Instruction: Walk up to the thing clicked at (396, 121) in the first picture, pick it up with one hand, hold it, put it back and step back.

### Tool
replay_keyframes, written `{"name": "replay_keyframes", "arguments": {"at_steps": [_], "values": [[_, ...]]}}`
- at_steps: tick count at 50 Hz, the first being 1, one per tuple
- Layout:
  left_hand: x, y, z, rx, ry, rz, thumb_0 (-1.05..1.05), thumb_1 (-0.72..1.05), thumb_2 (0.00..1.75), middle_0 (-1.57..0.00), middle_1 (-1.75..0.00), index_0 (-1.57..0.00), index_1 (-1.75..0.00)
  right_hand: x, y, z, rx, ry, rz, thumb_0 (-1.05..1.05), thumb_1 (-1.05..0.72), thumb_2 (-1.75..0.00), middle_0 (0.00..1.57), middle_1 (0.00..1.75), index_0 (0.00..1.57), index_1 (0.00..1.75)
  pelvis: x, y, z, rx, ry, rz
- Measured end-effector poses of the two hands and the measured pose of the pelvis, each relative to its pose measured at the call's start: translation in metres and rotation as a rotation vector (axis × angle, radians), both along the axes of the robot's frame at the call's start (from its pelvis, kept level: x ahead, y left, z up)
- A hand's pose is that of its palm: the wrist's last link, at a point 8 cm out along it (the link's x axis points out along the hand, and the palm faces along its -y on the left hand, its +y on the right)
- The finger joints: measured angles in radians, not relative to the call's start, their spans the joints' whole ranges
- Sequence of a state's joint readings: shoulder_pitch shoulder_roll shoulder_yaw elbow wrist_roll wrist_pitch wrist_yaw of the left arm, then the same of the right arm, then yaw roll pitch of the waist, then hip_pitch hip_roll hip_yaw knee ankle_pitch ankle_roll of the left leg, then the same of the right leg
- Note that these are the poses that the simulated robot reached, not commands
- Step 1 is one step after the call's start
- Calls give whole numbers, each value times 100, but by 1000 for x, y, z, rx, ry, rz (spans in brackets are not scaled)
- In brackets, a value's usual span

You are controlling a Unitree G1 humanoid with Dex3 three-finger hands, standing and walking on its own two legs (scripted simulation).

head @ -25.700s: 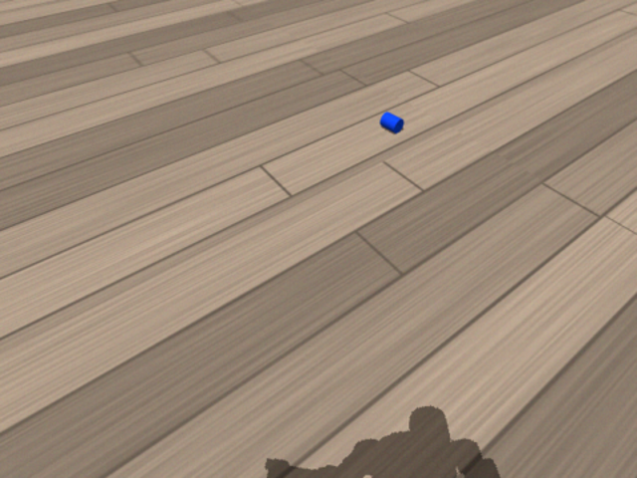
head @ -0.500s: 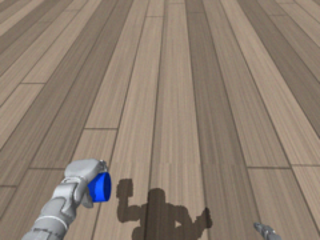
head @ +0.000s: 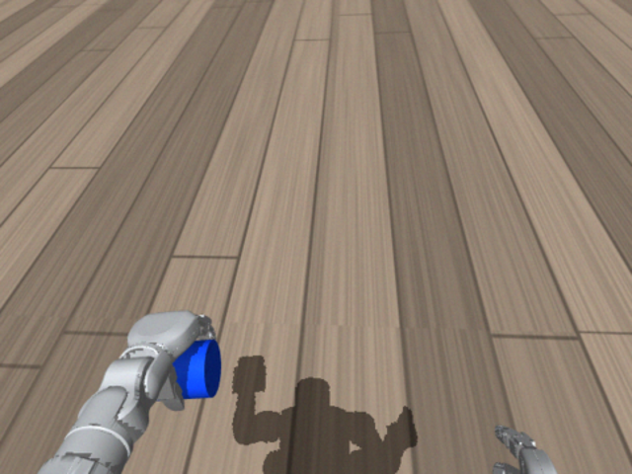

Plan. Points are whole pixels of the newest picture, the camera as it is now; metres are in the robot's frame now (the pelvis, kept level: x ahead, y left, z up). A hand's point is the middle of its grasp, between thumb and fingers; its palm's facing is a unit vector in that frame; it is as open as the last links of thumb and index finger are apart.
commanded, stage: hold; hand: left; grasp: from above
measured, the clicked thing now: (178, 369) +0.29 +0.23 -0.07
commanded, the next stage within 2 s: crouch in 0.40 s
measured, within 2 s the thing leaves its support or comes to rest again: neither
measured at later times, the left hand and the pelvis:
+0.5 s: hand (173, 366) +0.29 +0.23 -0.04, palm faces -0.48 -0.06 -0.88, open 10.6 cm; pelvis +0.00 +0.00 +0.00, yaw +0 degrees
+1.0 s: hand (193, 385) +0.30 +0.24 -0.16, palm faces -0.48 +0.02 -0.88, open 10.7 cm; pelvis -0.01 +0.00 -0.05, yaw +1 degrees
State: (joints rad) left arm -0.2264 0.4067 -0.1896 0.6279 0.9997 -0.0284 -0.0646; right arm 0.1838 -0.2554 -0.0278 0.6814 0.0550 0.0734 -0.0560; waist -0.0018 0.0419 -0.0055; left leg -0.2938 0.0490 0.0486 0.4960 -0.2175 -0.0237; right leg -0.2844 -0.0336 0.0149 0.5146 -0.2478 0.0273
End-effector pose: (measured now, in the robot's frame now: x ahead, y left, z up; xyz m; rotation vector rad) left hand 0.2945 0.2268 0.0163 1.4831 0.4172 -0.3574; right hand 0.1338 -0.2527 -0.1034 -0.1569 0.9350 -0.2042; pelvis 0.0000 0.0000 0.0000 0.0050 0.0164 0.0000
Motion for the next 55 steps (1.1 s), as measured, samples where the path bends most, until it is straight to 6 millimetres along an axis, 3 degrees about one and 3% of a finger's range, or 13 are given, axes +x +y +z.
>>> {"name": "replay_keyframes", "arguments": {"at_steps": [29,35,40,45,55], "values": [[1,4,-4,4,2,-5,0,-2,35,-73,-36,-75,-34,-4,1,-2,-5,34,-5,1,-91,-90,20,29,20,30,2,2,1,-2,4,1],[3,4,-14,1,5,-2,0,-3,38,-72,-38,-74,-36,-5,0,-2,-8,45,-8,1,-90,-90,20,30,20,30,3,2,0,-1,15,6],[3,5,-37,6,15,-20,0,-5,41,-71,-39,-73,-38,-12,-4,-7,-25,84,-6,1,-89,-90,20,30,20,30,1,1,-5,-2,50,11],[6,7,-73,31,19,-31,0,-6,42,-71,-41,-73,-40,-30,-13,-23,-54,151,-1,1,-89,-89,20,29,20,30,-4,1,-20,-9,128,18],[35,12,-170,81,-31,-50,0,-6,42,-71,-43,-72,-42,-94,-31,-91,-134,323,-35,0,-89,-89,20,29,20,30,-23,6,-92,-32,337,19]]}}
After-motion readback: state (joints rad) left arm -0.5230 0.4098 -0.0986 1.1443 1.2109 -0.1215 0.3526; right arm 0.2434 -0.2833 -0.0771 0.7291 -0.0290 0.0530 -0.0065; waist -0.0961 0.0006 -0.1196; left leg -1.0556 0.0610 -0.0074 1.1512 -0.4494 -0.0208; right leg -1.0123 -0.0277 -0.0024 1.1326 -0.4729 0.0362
